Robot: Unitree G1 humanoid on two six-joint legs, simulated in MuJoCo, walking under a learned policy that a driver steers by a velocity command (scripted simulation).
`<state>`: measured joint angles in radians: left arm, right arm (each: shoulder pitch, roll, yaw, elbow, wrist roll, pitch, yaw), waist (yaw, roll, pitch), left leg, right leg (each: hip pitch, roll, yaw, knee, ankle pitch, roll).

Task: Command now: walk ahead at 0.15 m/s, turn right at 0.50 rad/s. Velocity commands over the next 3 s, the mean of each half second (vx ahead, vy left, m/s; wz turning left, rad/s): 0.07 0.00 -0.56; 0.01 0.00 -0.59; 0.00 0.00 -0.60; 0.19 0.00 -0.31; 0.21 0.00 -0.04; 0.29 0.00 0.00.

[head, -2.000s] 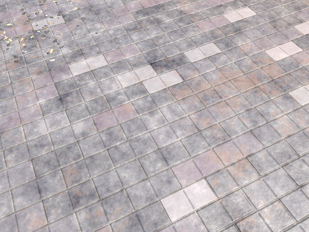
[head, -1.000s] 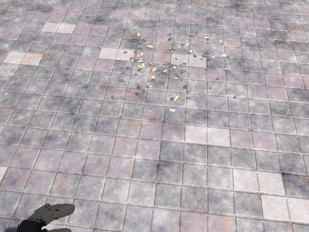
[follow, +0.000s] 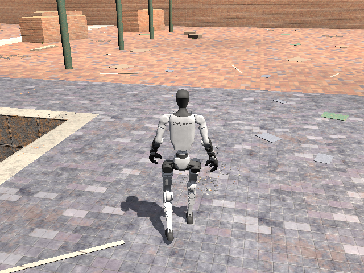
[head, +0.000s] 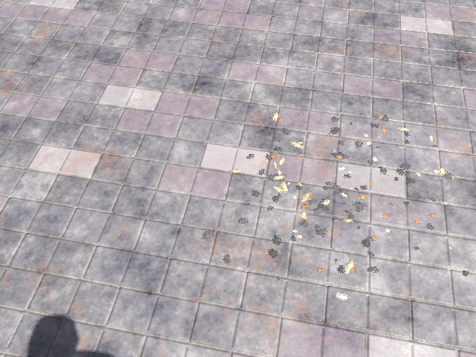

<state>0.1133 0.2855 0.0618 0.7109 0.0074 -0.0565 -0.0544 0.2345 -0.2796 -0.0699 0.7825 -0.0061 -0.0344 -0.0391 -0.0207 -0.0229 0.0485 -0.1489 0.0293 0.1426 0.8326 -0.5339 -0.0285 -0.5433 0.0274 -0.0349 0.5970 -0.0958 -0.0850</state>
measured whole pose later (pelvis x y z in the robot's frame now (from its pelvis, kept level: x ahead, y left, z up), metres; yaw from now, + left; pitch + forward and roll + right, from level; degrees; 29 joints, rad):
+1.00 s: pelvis +0.07 +0.02 +0.03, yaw -36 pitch +3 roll +2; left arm 0.19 0.30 0.07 0.60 0.00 0.03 0.01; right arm 0.13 -0.33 -0.10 0.71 -0.01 0.02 -0.04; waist 0.00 0.04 0.05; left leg -0.54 0.03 -0.02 1.11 -0.45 -0.07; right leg -0.30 0.03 0.05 0.50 -0.24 -0.04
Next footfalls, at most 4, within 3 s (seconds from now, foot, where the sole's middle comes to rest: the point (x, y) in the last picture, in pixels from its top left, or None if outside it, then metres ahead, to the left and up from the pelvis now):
0.44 left None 0.19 0.15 -0.75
0.84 right None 0.06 -0.08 -0.75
1.30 left None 0.21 0.08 -0.75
1.72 right None -0.02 -0.06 -0.75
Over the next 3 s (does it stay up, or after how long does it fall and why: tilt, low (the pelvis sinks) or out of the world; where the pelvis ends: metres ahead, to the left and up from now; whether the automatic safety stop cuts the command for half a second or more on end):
stays up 0.25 -0.34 0.02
